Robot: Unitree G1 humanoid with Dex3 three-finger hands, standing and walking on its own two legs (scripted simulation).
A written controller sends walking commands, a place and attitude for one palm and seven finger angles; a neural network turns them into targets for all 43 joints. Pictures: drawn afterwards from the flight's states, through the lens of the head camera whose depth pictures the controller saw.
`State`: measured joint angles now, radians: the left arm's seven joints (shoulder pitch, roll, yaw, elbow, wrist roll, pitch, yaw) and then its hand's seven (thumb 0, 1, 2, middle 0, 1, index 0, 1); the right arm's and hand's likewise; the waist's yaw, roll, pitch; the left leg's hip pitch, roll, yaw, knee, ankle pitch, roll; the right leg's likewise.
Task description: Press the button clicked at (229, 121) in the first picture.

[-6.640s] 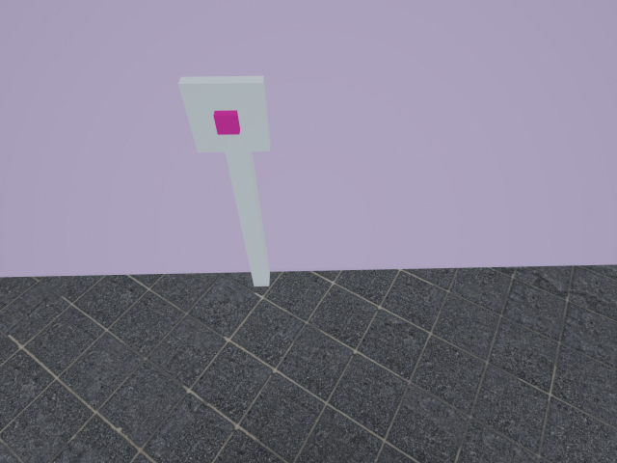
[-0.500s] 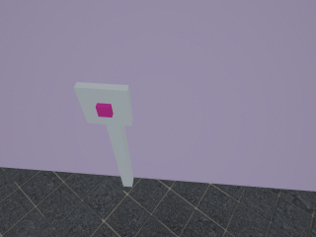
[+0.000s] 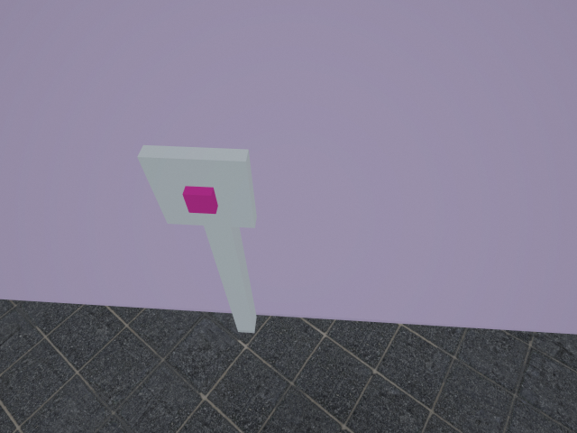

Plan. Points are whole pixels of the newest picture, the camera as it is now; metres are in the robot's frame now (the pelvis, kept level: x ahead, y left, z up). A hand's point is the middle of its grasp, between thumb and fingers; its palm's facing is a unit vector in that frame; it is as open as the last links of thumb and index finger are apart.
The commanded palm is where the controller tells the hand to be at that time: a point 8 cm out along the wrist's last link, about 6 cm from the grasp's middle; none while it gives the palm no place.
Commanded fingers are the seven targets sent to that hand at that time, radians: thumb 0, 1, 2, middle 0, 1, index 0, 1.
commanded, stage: come to a stop and stand still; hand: left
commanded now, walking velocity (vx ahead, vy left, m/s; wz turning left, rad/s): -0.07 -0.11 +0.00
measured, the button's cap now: (201, 198) +0.49 +0.19 +0.00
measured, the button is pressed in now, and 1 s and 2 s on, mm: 0 0 0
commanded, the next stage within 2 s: look again from close up in 0.76 s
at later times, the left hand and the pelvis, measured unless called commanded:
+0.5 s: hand out of the picture +0.06 +0.13 -0.17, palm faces -0.01 -0.98 -0.22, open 7.3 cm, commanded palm none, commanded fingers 0.00 0.90 0.90 -0.20 -0.30 -0.20 -0.30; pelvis +0.01 -0.05 +0.00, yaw -1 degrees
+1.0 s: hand out of the picture +0.01 +0.13 -0.17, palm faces +0.01 -0.98 -0.20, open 7.3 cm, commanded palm none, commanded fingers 0.00 0.90 0.90 -0.20 -0.30 -0.20 -0.30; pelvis +0.00 -0.05 +0.01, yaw -1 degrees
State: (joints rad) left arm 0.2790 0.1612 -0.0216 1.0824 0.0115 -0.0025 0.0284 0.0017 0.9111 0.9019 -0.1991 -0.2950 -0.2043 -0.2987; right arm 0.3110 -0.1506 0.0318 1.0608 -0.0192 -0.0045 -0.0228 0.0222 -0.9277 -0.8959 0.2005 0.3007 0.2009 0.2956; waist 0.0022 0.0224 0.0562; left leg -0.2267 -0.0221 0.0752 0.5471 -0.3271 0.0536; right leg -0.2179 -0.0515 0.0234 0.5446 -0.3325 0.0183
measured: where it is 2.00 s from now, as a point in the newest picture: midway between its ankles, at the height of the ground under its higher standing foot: outside the picture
